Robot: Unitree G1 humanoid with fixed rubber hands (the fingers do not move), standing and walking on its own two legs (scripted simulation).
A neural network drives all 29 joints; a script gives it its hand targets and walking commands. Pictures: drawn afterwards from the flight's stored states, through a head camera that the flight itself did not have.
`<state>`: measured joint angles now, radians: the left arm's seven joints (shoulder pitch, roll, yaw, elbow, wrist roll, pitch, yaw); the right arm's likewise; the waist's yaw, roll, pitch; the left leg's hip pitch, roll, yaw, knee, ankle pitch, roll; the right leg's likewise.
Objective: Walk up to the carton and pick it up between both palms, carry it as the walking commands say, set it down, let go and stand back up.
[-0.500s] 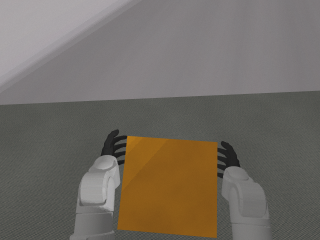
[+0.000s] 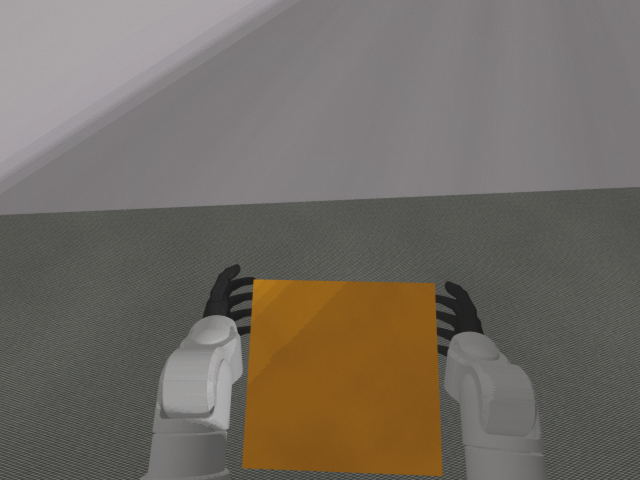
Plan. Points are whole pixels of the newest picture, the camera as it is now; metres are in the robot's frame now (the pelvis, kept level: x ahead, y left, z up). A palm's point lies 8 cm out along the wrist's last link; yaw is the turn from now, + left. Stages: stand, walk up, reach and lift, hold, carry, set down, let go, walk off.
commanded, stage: carry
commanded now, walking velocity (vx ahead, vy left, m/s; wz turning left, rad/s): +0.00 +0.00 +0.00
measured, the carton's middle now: (340, 360) +0.30 -0.01 -0.04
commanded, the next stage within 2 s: hold in 0.92 s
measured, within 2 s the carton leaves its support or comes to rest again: neither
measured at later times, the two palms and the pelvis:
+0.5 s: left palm (193, 379) +0.22 +0.16 +0.07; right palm (459, 399) +0.21 -0.13 +0.05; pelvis -0.06 +0.01 +0.00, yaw +0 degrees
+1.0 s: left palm (196, 393) +0.21 +0.16 +0.05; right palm (455, 407) +0.21 -0.13 +0.03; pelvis -0.06 +0.01 +0.00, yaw +2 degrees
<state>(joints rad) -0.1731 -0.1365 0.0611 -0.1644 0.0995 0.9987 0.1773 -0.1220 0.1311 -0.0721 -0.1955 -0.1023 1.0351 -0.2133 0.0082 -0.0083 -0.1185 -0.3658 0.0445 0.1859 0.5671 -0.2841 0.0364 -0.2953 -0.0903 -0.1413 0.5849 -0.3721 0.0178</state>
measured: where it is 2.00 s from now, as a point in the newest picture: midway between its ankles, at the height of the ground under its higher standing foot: outside the picture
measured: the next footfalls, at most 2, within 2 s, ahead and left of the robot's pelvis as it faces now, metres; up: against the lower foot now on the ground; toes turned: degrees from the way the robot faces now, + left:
none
